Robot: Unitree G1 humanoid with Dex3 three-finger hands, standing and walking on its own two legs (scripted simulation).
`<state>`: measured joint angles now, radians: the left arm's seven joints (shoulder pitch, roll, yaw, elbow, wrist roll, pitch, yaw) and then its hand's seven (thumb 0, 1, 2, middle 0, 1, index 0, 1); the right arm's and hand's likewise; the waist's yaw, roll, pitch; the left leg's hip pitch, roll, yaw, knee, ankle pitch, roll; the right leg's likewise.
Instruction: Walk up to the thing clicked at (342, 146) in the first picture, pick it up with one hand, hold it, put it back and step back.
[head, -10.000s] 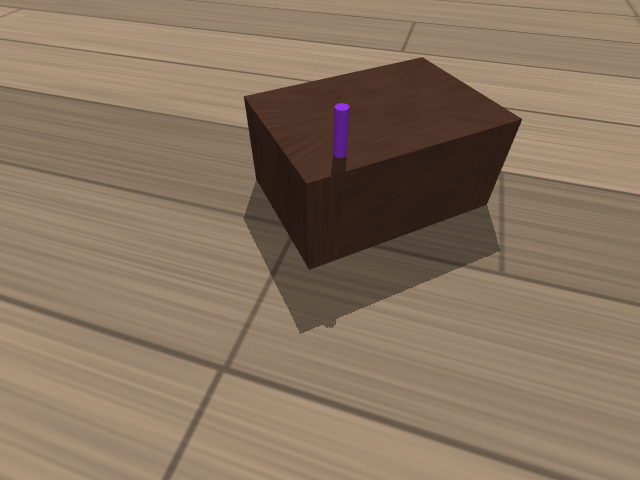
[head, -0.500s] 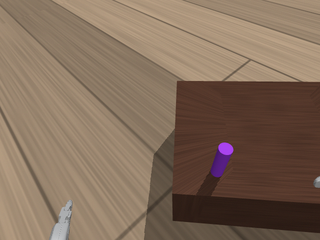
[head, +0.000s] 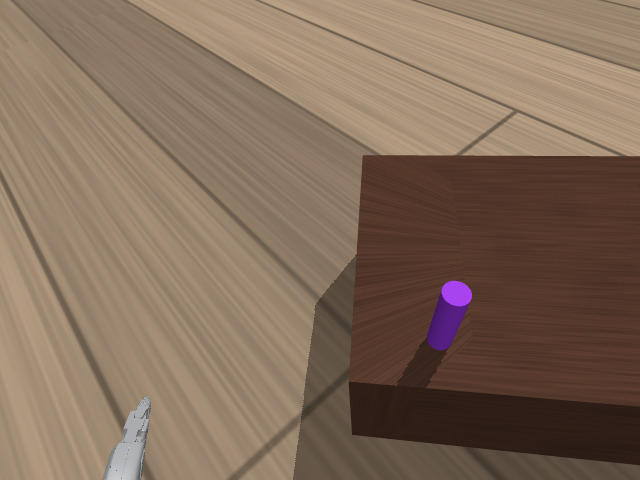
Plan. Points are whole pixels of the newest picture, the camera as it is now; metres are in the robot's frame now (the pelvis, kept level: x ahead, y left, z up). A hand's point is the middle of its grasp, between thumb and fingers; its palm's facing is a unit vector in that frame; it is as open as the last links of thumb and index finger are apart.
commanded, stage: go down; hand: right
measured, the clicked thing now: (447, 318) +0.44 -0.18 -0.20
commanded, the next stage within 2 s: approach in 0.04 s
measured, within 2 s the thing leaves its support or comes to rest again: neither
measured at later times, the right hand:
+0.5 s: hand (598, 299) +0.37 -0.33 -0.01, palm faces +0.13 +0.99 +0.05, open 17.6 cm
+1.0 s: hand (489, 334) +0.42 -0.25 -0.21, palm faces +0.10 +0.99 +0.07, open 17.7 cm
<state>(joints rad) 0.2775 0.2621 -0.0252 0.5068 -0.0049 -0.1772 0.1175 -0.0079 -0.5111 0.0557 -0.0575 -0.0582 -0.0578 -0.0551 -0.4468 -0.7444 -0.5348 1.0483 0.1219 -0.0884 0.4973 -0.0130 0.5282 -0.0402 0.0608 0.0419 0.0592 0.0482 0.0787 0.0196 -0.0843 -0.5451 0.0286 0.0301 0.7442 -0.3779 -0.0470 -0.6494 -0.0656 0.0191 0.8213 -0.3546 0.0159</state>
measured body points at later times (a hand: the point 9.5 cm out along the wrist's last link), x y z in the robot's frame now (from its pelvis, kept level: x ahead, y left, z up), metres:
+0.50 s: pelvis -0.01 +0.00 -0.04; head +0.09 -0.05 +0.40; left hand +0.16 +0.25 -0.06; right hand +0.36 -0.38 -0.01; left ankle -0.01 +0.16 -0.71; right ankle +0.03 -0.12 -0.71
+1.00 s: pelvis -0.05 +0.00 -0.17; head +0.13 -0.08 +0.24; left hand +0.11 +0.27 -0.08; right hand +0.41 -0.30 -0.21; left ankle -0.01 +0.16 -0.71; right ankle +0.03 -0.12 -0.71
